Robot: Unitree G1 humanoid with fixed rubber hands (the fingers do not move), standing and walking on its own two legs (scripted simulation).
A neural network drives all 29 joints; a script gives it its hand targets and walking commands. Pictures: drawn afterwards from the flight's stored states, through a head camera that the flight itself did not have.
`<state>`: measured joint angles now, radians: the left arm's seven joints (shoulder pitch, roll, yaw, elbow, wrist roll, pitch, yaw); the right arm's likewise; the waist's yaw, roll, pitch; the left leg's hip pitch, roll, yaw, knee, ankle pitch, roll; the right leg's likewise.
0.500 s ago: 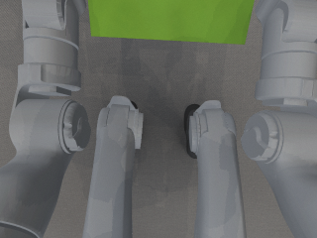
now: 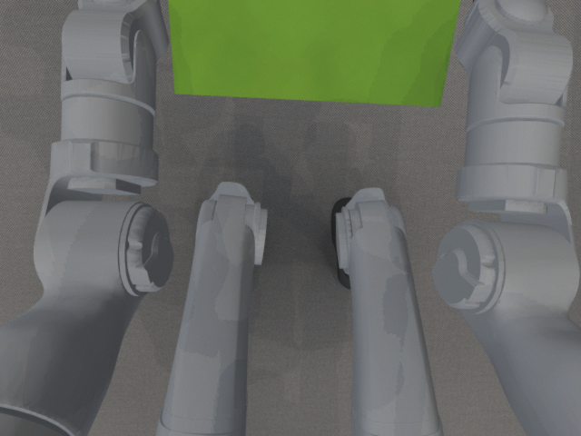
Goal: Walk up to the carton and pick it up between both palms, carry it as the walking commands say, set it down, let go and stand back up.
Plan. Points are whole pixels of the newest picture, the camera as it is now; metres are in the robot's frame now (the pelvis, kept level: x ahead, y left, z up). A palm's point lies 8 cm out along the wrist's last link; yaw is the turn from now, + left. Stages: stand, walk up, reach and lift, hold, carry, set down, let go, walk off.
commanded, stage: reach and lift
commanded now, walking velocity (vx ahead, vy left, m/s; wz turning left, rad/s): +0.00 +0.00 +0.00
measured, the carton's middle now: (311, 6) +0.55 +0.00 -0.16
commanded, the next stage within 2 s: none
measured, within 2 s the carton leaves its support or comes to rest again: neither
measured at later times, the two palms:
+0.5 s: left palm out of the picture +0.52 +0.17 -0.02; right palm out of the picture +0.52 -0.16 -0.01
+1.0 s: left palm out of the picture +0.50 +0.17 +0.05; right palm out of the picture +0.50 -0.16 +0.06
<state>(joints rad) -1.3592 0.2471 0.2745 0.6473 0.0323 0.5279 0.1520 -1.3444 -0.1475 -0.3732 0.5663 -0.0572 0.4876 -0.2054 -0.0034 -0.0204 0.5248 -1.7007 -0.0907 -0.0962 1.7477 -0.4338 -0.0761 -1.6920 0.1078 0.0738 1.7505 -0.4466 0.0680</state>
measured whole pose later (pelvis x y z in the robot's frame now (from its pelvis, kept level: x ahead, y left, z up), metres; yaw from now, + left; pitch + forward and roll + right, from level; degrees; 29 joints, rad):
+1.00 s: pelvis +0.01 +0.00 +0.12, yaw +1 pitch +11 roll +0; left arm -1.08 0.16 0.23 0.58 0.01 0.50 0.21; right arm -1.06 -0.07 -0.32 0.52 -0.03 0.45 -0.27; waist -0.01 -0.02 0.52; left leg -1.17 -0.09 -0.12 1.34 -0.37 -0.06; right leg -1.16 0.10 0.11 1.34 -0.38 0.06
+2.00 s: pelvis +0.07 +0.00 +0.23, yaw +1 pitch +11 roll +0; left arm -0.71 0.00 0.30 0.69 0.15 0.49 0.15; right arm -0.68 0.08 -0.39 0.60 -0.19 0.46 -0.20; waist -0.02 -0.02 0.08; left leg -0.71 -0.06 -0.13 0.71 -0.18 -0.04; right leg -0.71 0.05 0.13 0.73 -0.20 0.04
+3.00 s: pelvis +0.15 +0.00 +0.28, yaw +1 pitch -4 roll +0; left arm -0.23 -0.12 0.22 0.26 0.26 0.74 0.06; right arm -0.23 0.14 -0.27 0.23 -0.29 0.71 0.01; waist -0.02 -0.01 0.00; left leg -0.09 -0.03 -0.13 0.33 -0.17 -0.01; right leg -0.08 0.03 0.13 0.33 -0.19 0.01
